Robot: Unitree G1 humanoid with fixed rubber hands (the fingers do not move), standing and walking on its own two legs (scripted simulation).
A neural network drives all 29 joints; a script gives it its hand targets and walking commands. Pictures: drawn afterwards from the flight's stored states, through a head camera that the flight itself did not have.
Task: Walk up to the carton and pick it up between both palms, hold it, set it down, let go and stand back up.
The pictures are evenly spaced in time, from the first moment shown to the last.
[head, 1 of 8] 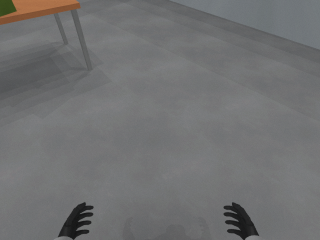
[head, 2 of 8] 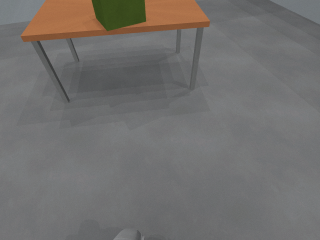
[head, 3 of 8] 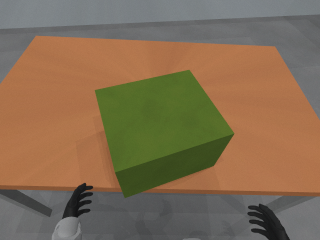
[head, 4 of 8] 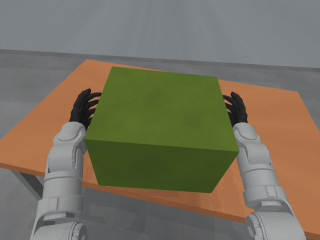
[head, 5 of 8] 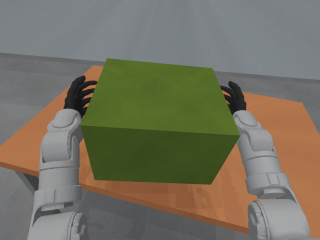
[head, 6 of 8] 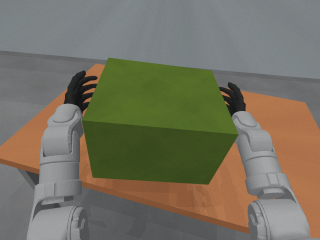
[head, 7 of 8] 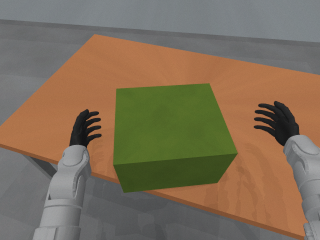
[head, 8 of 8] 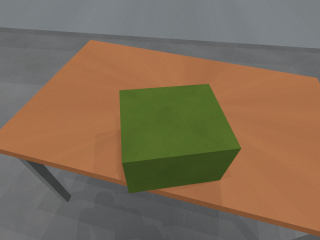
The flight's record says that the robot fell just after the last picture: no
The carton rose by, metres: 0.18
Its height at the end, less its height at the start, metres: +0.00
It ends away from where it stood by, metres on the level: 0.03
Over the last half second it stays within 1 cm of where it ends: yes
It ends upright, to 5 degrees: yes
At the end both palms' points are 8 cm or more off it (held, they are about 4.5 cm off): yes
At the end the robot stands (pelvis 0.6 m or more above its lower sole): yes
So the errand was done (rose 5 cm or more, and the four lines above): yes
